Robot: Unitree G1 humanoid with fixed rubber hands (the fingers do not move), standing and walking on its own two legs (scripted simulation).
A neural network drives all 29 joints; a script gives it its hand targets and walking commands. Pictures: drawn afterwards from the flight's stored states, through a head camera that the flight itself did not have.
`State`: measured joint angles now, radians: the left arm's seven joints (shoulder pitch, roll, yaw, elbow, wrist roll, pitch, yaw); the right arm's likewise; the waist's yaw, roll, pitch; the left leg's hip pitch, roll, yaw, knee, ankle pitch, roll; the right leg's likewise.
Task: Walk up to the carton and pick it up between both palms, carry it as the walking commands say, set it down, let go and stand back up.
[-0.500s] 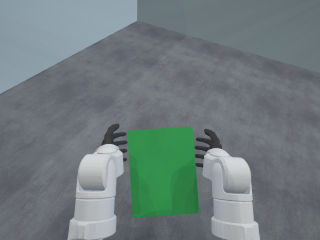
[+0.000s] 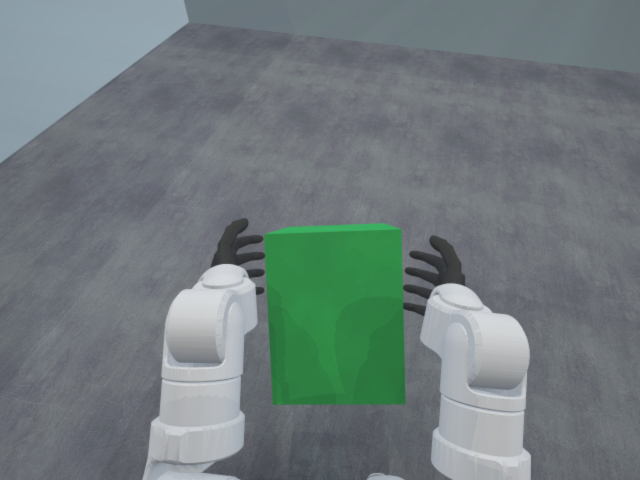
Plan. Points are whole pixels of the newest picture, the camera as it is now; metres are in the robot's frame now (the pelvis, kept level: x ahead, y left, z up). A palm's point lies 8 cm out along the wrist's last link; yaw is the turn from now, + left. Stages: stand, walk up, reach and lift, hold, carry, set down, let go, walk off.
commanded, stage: carry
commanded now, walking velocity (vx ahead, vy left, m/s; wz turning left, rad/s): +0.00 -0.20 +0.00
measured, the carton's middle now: (337, 299) +0.37 -0.05 +0.00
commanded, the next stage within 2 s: none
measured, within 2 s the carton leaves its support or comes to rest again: neither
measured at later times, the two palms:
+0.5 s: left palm (149, 358) +0.24 +0.15 +0.12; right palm (389, 331) +0.26 -0.09 +0.11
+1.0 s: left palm (150, 387) +0.21 +0.13 +0.13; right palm (415, 381) +0.20 -0.10 +0.12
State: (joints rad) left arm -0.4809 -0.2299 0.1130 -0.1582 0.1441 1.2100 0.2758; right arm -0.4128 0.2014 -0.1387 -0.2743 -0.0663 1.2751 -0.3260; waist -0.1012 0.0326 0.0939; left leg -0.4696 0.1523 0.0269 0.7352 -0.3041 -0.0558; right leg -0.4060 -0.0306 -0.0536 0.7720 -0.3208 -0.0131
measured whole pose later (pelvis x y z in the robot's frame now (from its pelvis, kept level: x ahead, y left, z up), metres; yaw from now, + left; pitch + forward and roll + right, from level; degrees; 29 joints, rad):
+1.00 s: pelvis -0.11 +0.02 +0.02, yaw +0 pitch +0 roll -1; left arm -0.48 -0.23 0.12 -0.13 0.12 1.22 0.30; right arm -0.42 0.20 -0.13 -0.22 -0.09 1.28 -0.32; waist 0.02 0.05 0.04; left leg -0.40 0.01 0.12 0.60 -0.21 0.06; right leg -0.37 -0.04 -0.04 0.59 -0.23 0.03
